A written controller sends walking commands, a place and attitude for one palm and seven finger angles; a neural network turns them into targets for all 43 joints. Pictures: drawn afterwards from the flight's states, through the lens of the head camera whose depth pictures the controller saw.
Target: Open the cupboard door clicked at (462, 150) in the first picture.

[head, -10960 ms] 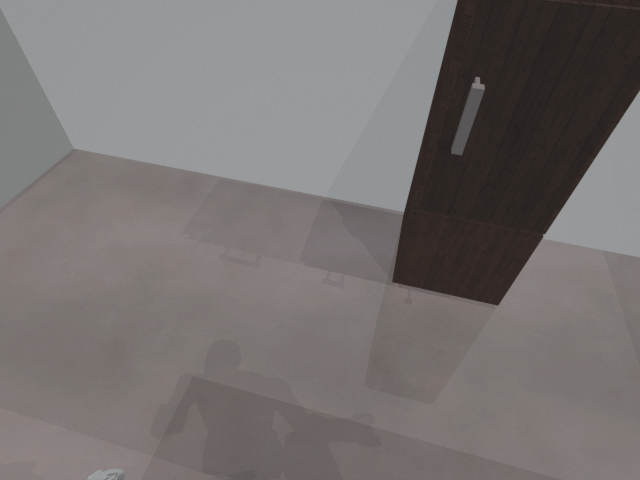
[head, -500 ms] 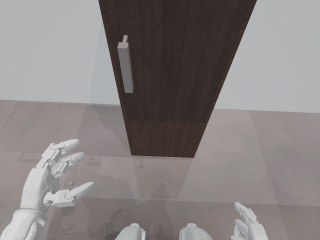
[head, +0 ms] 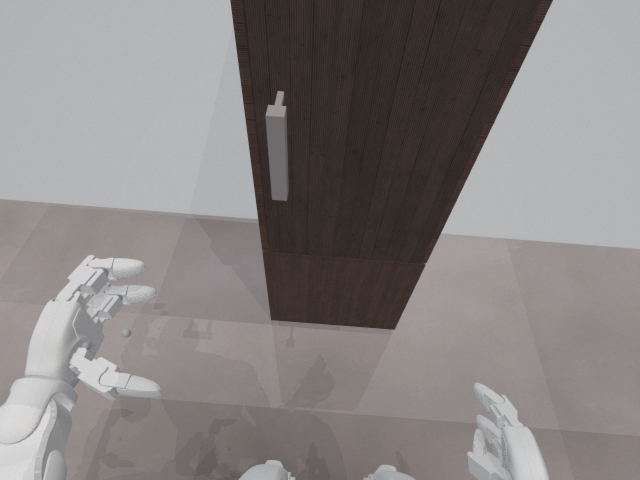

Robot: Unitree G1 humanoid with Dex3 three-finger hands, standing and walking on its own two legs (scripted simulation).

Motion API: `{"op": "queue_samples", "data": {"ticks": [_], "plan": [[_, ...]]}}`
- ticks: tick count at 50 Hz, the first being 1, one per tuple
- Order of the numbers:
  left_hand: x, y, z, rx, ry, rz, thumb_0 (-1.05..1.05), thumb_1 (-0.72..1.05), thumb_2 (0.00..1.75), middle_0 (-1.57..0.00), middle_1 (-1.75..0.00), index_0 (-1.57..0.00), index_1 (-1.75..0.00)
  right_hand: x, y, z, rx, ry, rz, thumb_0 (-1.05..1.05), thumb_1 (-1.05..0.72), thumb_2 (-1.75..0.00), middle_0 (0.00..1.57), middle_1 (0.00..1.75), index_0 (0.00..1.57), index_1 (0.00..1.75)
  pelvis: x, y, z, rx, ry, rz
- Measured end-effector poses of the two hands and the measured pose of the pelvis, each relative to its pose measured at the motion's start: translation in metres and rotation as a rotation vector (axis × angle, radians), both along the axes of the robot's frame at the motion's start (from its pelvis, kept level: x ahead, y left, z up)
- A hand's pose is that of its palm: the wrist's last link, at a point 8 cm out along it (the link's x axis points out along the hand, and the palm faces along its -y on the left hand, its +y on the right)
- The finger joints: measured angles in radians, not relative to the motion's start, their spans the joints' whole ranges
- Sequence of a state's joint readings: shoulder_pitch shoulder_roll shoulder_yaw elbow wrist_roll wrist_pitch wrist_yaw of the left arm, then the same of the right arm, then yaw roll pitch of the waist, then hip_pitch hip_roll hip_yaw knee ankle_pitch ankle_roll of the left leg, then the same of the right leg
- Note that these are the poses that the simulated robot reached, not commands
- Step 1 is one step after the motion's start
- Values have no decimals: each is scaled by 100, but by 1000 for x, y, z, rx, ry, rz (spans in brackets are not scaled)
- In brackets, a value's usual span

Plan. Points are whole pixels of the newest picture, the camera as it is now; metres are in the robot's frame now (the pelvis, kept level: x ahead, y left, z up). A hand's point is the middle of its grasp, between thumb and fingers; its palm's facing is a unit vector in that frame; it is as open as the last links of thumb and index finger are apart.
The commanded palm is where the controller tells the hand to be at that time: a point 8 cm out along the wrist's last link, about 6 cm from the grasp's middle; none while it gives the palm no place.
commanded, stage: raise the hand with hooked fingers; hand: left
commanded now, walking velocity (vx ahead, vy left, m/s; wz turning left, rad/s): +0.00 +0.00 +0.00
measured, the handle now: (280, 148) +0.59 +0.11 +0.05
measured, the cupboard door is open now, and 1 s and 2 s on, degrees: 0 0 0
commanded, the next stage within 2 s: move the hooked fingers beside the handle in 0.78 s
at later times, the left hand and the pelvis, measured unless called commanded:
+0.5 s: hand (114, 290) +0.30 +0.27 +0.07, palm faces +0.01 -1.00 -0.03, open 14.0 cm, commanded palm +0.27 +0.31 +0.08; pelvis +0.01 +0.00 +0.01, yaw -1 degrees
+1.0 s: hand (123, 293) +0.30 +0.25 +0.07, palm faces +0.04 -1.00 -0.02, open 14.0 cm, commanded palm +0.29 +0.30 +0.07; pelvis +0.00 -0.01 +0.01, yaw +0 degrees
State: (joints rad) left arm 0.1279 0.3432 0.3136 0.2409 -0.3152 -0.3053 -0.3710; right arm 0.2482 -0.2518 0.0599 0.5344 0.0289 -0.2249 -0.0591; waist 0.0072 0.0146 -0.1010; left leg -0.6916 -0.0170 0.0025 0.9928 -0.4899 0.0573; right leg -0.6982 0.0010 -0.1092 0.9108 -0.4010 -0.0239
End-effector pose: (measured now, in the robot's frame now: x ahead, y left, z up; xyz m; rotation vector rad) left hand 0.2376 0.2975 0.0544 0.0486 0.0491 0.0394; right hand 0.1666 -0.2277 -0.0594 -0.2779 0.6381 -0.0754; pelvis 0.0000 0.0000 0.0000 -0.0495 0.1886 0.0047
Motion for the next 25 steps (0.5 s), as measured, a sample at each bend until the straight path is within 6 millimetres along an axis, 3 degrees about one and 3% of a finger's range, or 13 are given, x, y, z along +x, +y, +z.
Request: {"op": "queue_samples", "data": {"ticks": [7, 16, 25], "plan": [[16, 15, 10, -4, -4, 1, -1, -47, 31, -30, -119, -29, -119, -6, 2, -3, 4, 42, -2, 2, -90, -90, 20, 30, 21, 30, 4, 1, 4, 1, -4, -1], [36, 29, 21, -7, -9, -2, -1, -49, 30, -30, -120, -30, -120, -23, -16, -2, -29, 99, -42, 2, -90, -90, 20, 30, 21, 30, 7, -1, 9, 3, -6, -8], [42, 21, 20, -21, -4, -24, -1, -49, 30, -30, -120, -29, -120, -33, -28, 1, -40, 116, -70, 2, -90, -90, 20, 30, 21, 30, 8, -3, 12, 10, -3, -18]]}}
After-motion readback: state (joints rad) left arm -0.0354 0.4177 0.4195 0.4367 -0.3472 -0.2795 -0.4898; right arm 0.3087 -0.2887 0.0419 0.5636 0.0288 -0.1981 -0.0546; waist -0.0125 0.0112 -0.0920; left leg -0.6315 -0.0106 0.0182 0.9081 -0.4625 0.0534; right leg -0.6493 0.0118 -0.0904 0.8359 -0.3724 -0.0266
